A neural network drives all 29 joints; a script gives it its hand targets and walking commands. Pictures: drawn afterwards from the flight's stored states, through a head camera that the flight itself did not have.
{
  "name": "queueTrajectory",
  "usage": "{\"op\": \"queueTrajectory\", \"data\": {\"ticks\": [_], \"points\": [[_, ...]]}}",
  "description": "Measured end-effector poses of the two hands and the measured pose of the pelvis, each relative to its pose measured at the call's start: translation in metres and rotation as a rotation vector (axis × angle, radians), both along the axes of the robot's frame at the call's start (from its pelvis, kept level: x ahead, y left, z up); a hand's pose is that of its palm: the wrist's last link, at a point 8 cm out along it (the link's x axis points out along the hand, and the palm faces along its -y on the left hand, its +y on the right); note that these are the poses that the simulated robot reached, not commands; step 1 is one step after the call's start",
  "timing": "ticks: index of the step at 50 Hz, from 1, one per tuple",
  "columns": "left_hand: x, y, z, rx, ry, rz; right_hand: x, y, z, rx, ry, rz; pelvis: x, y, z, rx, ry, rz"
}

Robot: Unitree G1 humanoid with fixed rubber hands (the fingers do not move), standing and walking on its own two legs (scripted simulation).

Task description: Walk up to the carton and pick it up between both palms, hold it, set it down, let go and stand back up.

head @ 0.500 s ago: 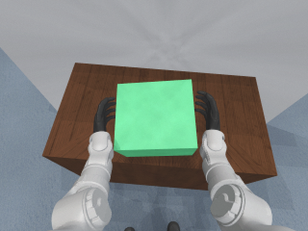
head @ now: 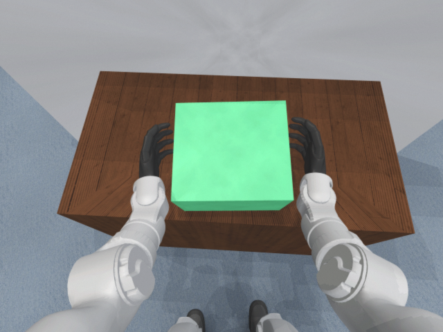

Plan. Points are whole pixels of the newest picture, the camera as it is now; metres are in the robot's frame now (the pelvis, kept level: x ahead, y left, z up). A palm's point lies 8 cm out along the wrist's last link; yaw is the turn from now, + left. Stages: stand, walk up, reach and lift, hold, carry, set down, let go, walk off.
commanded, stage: set down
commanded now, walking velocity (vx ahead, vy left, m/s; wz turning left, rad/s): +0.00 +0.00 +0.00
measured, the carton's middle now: (231, 160) +0.45 -0.01 -0.09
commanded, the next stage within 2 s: none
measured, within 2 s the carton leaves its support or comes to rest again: rests again in 0.36 s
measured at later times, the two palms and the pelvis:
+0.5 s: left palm (154, 164) +0.43 +0.14 -0.05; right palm (310, 164) +0.42 -0.17 -0.05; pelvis -0.02 +0.01 -0.03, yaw -1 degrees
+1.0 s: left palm (155, 163) +0.43 +0.14 -0.06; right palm (310, 164) +0.42 -0.17 -0.06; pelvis -0.02 +0.01 -0.03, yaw -2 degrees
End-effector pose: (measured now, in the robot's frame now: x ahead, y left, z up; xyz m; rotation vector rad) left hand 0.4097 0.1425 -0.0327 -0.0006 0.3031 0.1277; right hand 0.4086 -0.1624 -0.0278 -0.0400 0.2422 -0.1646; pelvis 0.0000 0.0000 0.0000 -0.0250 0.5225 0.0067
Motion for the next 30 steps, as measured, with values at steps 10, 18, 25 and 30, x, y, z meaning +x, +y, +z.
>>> {"op": "queueTrajectory", "data": {"ticks": [10, 18, 25, 30], "points": [[0.004, -0.002, -0.004, -0.017, -0.025, -0.022, -0.001, -0.003, -0.009, 0.018, 0.005, -0.010, -0.013, 0.002, -0.013, -0.001, 0.018, -0.007], [0.009, -0.001, -0.010, -0.016, -0.036, -0.035, 0.003, -0.004, -0.014, 0.030, -0.002, -0.009, -0.019, 0.005, -0.023, -0.003, 0.046, -0.012], [0.016, -0.001, -0.017, -0.019, -0.041, -0.037, 0.008, -0.004, -0.022, 0.030, -0.002, -0.006, -0.020, 0.007, -0.028, -0.005, 0.070, -0.015], [0.020, 0.000, -0.022, -0.018, -0.060, -0.042, 0.011, -0.005, -0.026, 0.032, -0.022, 0.002, -0.018, 0.009, -0.032, -0.008, 0.091, -0.018]]}}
